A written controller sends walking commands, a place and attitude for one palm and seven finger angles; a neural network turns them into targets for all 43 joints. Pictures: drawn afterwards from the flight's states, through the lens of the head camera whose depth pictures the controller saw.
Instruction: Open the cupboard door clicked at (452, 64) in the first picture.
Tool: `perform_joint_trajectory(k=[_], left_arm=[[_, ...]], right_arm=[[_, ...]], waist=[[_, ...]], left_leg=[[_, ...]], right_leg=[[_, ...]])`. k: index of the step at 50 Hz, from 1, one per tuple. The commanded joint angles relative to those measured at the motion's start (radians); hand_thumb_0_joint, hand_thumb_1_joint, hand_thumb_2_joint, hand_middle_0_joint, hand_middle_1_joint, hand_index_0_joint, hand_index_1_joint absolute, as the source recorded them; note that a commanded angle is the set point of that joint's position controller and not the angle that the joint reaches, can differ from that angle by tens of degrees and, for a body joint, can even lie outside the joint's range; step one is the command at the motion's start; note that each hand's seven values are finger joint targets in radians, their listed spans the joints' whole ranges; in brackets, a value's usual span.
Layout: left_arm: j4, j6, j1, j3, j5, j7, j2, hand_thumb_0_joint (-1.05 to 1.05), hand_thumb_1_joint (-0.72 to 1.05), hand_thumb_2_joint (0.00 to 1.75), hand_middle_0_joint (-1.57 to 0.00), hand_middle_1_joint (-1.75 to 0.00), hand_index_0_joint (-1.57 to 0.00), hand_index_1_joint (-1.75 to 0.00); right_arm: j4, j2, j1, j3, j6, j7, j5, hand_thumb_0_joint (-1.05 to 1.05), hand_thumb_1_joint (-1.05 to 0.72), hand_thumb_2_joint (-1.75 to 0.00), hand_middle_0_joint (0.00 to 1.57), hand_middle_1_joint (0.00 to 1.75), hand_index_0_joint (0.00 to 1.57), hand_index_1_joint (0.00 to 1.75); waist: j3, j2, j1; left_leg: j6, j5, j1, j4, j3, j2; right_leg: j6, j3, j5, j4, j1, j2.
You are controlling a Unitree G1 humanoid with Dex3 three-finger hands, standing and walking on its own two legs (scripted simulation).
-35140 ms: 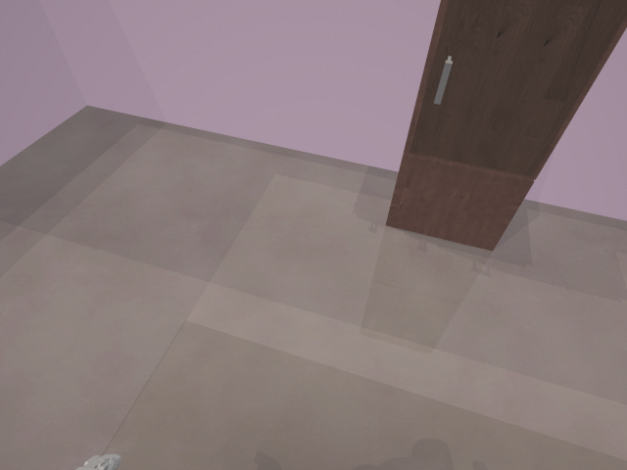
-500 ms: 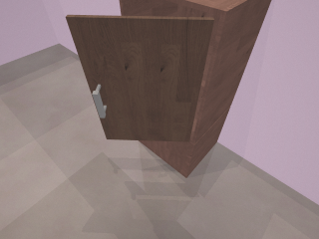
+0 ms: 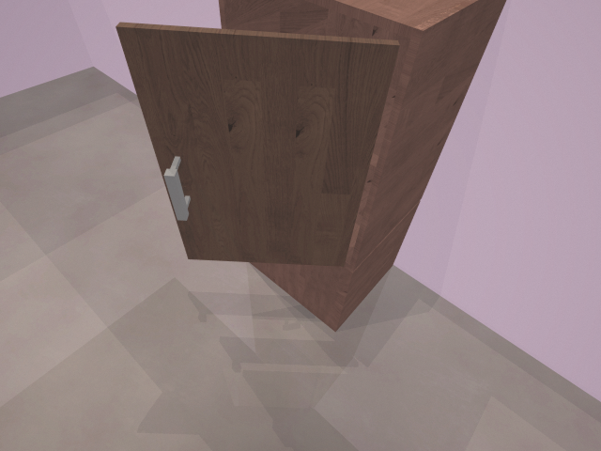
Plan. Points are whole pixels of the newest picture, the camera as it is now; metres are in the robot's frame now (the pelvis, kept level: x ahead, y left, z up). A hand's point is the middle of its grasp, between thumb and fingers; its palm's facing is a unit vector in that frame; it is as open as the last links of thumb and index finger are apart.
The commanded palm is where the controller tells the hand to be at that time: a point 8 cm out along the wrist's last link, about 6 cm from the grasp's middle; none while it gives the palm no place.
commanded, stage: look again from close up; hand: left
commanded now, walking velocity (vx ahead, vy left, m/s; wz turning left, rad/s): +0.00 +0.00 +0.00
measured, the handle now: (179, 189) +0.59 +0.28 -0.05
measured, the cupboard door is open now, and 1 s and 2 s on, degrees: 40 40 40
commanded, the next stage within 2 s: shuffle to correct the standing spot in 0.40 s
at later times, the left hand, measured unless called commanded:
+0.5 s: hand out of the picture +0.05 +0.20 -0.18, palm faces +0.00 -0.98 -0.21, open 7.4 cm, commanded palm none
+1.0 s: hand out of the picture +0.08 +0.25 -0.19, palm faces +0.03 -0.97 -0.23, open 7.4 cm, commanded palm none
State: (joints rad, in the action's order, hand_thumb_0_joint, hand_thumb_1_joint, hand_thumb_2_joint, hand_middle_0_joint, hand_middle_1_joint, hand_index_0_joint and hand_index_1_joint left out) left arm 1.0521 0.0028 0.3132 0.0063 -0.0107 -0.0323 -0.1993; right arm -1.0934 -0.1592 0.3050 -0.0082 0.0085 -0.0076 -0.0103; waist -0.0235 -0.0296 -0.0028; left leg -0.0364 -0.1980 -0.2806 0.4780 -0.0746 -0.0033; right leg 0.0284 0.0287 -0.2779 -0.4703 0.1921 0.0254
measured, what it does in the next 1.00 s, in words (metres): lifts its right foot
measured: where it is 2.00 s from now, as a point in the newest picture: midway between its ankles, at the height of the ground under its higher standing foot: outside the picture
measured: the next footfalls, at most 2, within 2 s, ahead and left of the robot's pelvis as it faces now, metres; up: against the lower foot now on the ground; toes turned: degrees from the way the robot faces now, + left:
right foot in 1.36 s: +0.06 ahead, -0.11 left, +0.00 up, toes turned +0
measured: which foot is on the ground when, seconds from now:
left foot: down 0.00-1.00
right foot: down 0.00-0.84, up 0.86-1.00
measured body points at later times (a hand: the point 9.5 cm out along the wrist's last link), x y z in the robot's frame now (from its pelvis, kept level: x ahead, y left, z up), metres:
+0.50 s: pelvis +0.03 +0.01 +0.00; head +0.04 +0.02 +0.45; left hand +0.05 +0.25 -0.16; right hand +0.08 -0.23 -0.14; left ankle +0.04 +0.10 -0.74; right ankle -0.02 -0.10 -0.74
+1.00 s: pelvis +0.06 +0.05 +0.00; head +0.09 +0.08 +0.45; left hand +0.08 +0.30 -0.17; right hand +0.08 -0.18 -0.15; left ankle +0.04 +0.10 -0.74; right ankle +0.01 -0.09 -0.69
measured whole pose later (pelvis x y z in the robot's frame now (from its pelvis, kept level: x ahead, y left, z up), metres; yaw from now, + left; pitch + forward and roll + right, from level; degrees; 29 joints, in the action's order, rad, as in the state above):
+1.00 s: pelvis +0.06 +0.05 +0.00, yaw +0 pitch +0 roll +0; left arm 1.04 -0.05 0.24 -0.03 -0.01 -0.04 -0.23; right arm -1.04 -0.16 0.26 -0.01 0.03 -0.03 -0.01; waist -0.08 -0.06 0.02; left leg -0.12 -0.28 -0.17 0.44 -0.11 0.08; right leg -0.01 -0.02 -0.45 -0.94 0.35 -0.04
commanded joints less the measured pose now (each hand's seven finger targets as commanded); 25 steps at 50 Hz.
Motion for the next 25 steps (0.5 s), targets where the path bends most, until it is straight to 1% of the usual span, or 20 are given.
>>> perform_joint_trajectory(k=[1,5,6,7,8,10,12,13,15,18,21,22,24,25], left_arm=[[-0.020,0.029,0.036,-0.015,-0.004,-0.003,-0.101,0.00,0.90,0.90,-0.20,-0.30,-0.20,-0.30],[-0.003,0.028,0.027,-0.015,-0.005,-0.005,-0.103,0.00,0.90,0.90,-0.20,-0.30,-0.20,-0.30],[0.000,0.027,0.024,-0.014,-0.006,-0.005,-0.100,0.00,0.90,0.90,-0.20,-0.30,-0.20,-0.30],[0.002,0.027,0.026,-0.014,-0.005,-0.005,-0.100,0.00,0.90,0.90,-0.20,-0.30,-0.20,-0.30],[0.004,0.027,0.027,-0.015,-0.008,-0.006,-0.102,0.00,0.90,0.90,-0.20,-0.30,-0.20,-0.30],[0.006,0.027,0.019,-0.015,-0.007,-0.006,-0.107,0.00,0.90,0.90,-0.20,-0.30,-0.20,-0.30],[0.006,0.027,0.012,-0.016,-0.008,-0.005,-0.109,0.00,0.90,0.90,-0.20,-0.30,-0.20,-0.30],[0.006,0.028,0.011,-0.017,-0.009,-0.005,-0.111,0.00,0.90,0.90,-0.20,-0.30,-0.20,-0.30],[0.006,0.027,0.003,-0.018,-0.009,-0.005,-0.115,0.00,0.90,0.90,-0.20,-0.30,-0.20,-0.30],[0.005,0.027,-0.005,-0.019,-0.010,-0.003,-0.123,0.00,0.90,0.90,-0.20,-0.30,-0.20,-0.30],[0.004,0.029,-0.012,-0.021,-0.009,-0.003,-0.133,0.00,0.90,0.90,-0.20,-0.30,-0.20,-0.30],[0.002,0.029,-0.017,-0.022,-0.008,-0.002,-0.137,0.00,0.90,0.90,-0.20,-0.30,-0.20,-0.30],[0.000,0.029,-0.023,-0.023,-0.008,-0.003,-0.145,0.00,0.90,0.90,-0.20,-0.30,-0.20,-0.30],[0.000,0.028,-0.027,-0.024,-0.008,-0.003,-0.146,0.00,0.90,0.90,-0.20,-0.30,-0.20,-0.30]], right_arm=[[0.035,-0.127,-0.006,0.018,0.029,-0.014,0.000,0.00,-0.90,-0.90,0.20,0.30,0.20,0.30],[0.020,-0.129,-0.017,0.018,0.030,-0.016,0.001,0.00,-0.90,-0.90,0.20,0.30,0.20,0.30],[0.017,-0.132,-0.023,0.018,0.030,-0.017,0.001,0.00,-0.90,-0.90,0.20,0.30,0.20,0.30],[0.016,-0.131,-0.027,0.018,0.030,-0.017,0.001,0.00,-0.90,-0.90,0.20,0.30,0.20,0.30],[0.013,-0.129,-0.033,0.019,0.030,-0.017,0.001,0.00,-0.90,-0.90,0.20,0.30,0.20,0.30],[0.013,-0.136,-0.039,0.019,0.031,-0.017,0.001,0.00,-0.90,-0.90,0.20,0.30,0.20,0.30],[0.014,-0.141,-0.052,0.021,0.031,-0.017,0.000,0.00,-0.90,-0.90,0.20,0.30,0.20,0.30],[0.013,-0.139,-0.055,0.021,0.032,-0.018,0.001,0.00,-0.90,-0.90,0.20,0.30,0.20,0.30],[0.015,-0.150,-0.067,0.021,0.032,-0.018,0.000,0.00,-0.90,-0.90,0.20,0.30,0.20,0.30],[0.017,-0.156,-0.083,0.022,0.032,-0.018,0.000,0.00,-0.90,-0.90,0.20,0.30,0.20,0.30],[0.020,-0.167,-0.095,0.024,0.035,-0.018,0.000,0.00,-0.90,-0.90,0.20,0.30,0.20,0.30],[0.021,-0.173,-0.097,0.023,0.036,-0.019,0.000,0.00,-0.90,-0.90,0.20,0.30,0.20,0.30],[0.022,-0.180,-0.103,0.023,0.036,-0.020,0.001,0.00,-0.90,-0.90,0.20,0.30,0.20,0.30],[0.019,-0.180,-0.105,0.023,0.037,-0.020,0.001,0.00,-0.90,-0.90,0.20,0.30,0.20,0.30]], waist=[[-0.001,0.048,0.006],[-0.004,0.030,0.005],[-0.016,0.035,0.005],[-0.010,0.040,0.006],[-0.020,0.033,0.008],[-0.004,0.038,0.005],[-0.012,0.036,0.004],[-0.015,0.024,0.007],[-0.007,0.031,0.006],[-0.016,0.028,0.007],[0.025,0.021,0.007],[0.033,0.030,0.006],[0.033,0.022,0.007],[0.033,0.034,0.008]], left_leg=[[-0.019,0.019,0.050,-0.108,0.134,-0.110],[-0.020,0.052,0.065,-0.108,0.133,-0.113],[-0.020,0.053,0.065,-0.110,0.133,-0.113],[-0.020,0.049,0.072,-0.113,0.135,-0.112],[-0.022,0.066,0.077,-0.110,0.131,-0.114],[-0.021,0.081,0.087,-0.110,0.129,-0.114],[-0.020,0.087,0.093,-0.110,0.130,-0.113],[-0.022,0.107,0.098,-0.108,0.128,-0.115],[-0.021,0.108,0.104,-0.112,0.129,-0.116],[-0.022,0.120,0.105,-0.112,0.128,-0.115],[-0.022,0.169,0.135,-0.104,0.125,-0.117],[-0.022,0.186,0.140,-0.101,0.125,-0.117],[-0.023,0.225,0.146,-0.096,0.125,-0.118],[-0.023,0.227,0.148,-0.101,0.127,-0.119]], right_leg=[[0.022,-0.111,0.058,0.102,0.030,-0.118],[0.019,-0.109,0.083,0.100,0.021,-0.120],[0.018,-0.107,0.083,0.100,0.027,-0.120],[0.017,-0.108,0.080,0.102,0.025,-0.121],[0.017,-0.109,0.098,0.103,0.028,-0.121],[0.015,-0.112,0.108,0.099,0.021,-0.123],[0.014,-0.112,0.113,0.100,0.027,-0.124],[0.013,-0.112,0.131,0.100,0.024,-0.122],[0.010,-0.111,0.127,0.100,0.022,-0.125],[0.009,-0.112,0.141,0.103,0.021,-0.126],[0.008,-0.111,0.184,0.098,0.001,-0.134],[0.008,-0.112,0.195,0.097,-0.005,-0.134],[0.007,-0.111,0.228,0.094,-0.012,-0.134],[0.006,-0.109,0.222,0.093,-0.015,-0.135]])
